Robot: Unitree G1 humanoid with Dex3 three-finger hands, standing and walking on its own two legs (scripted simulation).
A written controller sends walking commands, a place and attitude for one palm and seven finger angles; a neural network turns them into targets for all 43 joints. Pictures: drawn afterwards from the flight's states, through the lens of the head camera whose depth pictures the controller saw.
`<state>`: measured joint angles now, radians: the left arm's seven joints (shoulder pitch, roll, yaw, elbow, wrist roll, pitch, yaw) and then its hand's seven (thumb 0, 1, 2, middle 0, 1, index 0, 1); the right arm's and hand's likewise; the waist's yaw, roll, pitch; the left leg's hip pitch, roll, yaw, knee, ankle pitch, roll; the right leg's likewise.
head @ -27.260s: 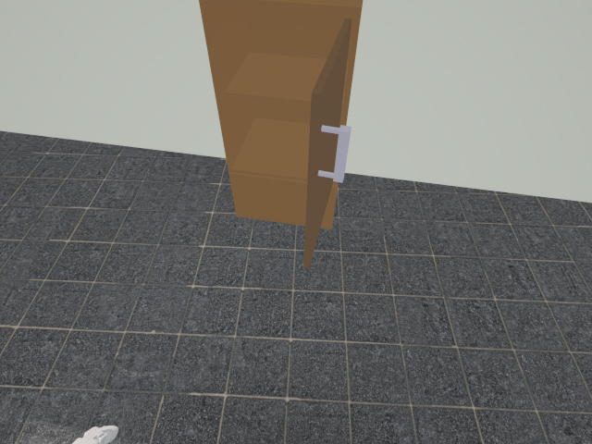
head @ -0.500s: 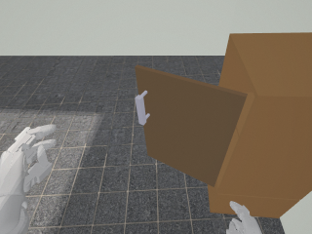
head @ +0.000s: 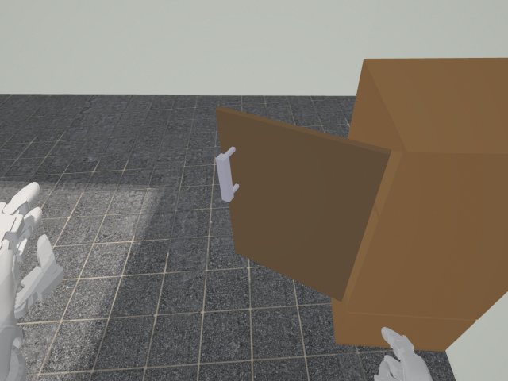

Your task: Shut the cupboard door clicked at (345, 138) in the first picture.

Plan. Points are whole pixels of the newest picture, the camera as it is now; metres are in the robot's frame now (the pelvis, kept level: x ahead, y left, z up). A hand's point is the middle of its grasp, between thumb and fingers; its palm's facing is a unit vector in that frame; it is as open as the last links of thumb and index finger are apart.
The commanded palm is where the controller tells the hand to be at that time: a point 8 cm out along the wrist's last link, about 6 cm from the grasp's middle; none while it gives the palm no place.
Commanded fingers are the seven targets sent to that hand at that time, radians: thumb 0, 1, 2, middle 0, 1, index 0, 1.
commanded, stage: step back with the hand held close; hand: left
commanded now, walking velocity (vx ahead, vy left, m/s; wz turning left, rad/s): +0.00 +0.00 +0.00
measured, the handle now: (229, 174) +0.63 +0.15 -0.05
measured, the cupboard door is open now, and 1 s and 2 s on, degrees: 65 65 65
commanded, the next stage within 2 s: stop stepping back and stand still in 1.58 s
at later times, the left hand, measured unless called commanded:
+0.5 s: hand (40, 282) +0.18 +0.28 +0.15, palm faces +0.38 -0.77 -0.51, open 7.5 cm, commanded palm +0.12 +0.32 +0.17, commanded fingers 0.00 0.90 0.90 -0.20 -0.30 -0.20 -0.30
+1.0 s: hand (19, 327) +0.12 +0.27 +0.16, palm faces +0.44 -0.79 -0.43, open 7.5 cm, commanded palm +0.06 +0.31 +0.17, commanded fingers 0.00 0.90 0.90 -0.20 -0.30 -0.20 -0.30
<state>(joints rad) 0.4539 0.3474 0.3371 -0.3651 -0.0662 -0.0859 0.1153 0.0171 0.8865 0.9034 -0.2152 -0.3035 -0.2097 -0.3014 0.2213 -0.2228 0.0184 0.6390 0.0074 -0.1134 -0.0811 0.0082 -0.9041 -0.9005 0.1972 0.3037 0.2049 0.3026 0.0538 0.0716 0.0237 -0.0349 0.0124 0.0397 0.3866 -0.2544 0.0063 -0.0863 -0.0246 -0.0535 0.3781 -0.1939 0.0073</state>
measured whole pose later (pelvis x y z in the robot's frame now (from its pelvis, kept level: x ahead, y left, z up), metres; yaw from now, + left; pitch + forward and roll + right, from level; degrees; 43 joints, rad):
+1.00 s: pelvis -0.08 +0.01 -0.02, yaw +0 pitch +1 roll -1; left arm 0.51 0.40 0.41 -0.48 -0.03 -0.25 0.18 0.01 0.88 0.90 -0.21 -0.30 -0.21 -0.30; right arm 0.25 -0.23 0.00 0.60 0.00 -0.05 -0.07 0.01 -0.90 -0.90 0.20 0.30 0.21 0.30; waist -0.01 0.00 -0.01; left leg -0.42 0.00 0.01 0.65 -0.28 0.03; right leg -0.42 -0.02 -0.05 0.53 -0.12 0.01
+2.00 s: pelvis -0.31 +0.07 -0.03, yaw +7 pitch -2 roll -2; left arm 0.52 0.53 0.50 -0.66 -0.07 -0.18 0.14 0.02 0.89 0.90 -0.21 -0.30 -0.21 -0.30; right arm 0.22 -0.16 0.00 0.61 -0.01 -0.11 -0.03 0.01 -0.90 -0.90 0.20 0.30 0.21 0.30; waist 0.01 -0.08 -0.01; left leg -0.70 0.00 0.09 0.97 -0.36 -0.08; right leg -0.32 0.04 -0.02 0.68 -0.39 -0.09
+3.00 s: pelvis -0.45 +0.19 -0.02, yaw -1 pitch +0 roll -1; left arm 0.50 0.46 0.40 -0.42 0.00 -0.17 0.13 0.01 0.89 0.90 -0.21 -0.30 -0.21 -0.30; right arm 0.26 -0.18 0.01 0.67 0.00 -0.06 -0.01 0.01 -0.90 -0.90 0.20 0.30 0.21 0.30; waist -0.01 0.04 -0.01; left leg -0.48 0.09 0.07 0.87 -0.46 -0.03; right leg -0.30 -0.02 -0.13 0.63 -0.31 -0.04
